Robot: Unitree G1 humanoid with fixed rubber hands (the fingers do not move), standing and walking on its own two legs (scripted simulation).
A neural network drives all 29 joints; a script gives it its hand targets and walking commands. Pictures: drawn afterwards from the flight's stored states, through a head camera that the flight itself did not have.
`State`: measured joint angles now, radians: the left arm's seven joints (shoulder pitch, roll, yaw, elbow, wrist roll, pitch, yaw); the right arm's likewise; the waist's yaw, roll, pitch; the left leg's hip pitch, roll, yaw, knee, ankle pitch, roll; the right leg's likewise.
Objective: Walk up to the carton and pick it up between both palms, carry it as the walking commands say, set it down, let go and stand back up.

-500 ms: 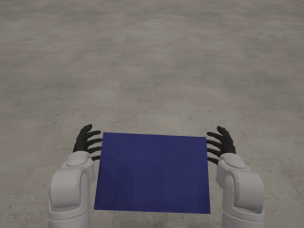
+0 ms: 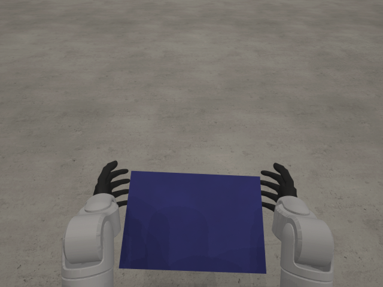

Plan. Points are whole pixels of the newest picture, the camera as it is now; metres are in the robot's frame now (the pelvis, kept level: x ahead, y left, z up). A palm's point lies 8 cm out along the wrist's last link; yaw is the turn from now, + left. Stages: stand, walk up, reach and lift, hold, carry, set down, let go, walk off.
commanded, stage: carry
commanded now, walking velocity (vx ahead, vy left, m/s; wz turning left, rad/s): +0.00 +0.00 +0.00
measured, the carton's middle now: (192, 219) +0.26 +0.00 +0.00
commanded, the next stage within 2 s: hold in 1.20 s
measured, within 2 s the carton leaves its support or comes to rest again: neither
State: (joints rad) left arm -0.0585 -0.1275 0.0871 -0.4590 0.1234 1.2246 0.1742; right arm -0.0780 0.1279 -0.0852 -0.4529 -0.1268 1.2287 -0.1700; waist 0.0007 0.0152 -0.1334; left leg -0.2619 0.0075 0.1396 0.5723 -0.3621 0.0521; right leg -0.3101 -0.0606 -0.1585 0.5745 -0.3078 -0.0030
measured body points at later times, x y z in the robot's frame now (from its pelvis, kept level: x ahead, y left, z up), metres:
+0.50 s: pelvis -0.02 +0.00 +0.00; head -0.04 +0.00 +0.45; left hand +0.23 +0.17 +0.10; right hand +0.24 -0.16 +0.10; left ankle -0.04 +0.08 -0.73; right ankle -0.01 -0.11 -0.73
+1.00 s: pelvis -0.02 -0.01 +0.00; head -0.04 -0.01 +0.45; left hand +0.24 +0.16 +0.09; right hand +0.24 -0.17 +0.10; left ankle -0.04 +0.08 -0.73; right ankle -0.01 -0.11 -0.73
